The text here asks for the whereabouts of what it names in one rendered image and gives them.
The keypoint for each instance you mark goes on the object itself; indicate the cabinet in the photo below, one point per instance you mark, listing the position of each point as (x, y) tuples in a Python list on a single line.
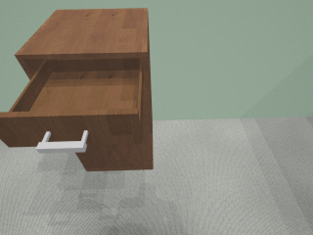
[(99, 33)]

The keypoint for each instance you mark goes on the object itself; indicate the drawer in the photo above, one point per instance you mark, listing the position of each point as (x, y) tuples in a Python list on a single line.
[(104, 96)]

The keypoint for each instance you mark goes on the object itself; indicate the handle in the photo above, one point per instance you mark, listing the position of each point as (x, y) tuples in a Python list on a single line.
[(46, 147)]

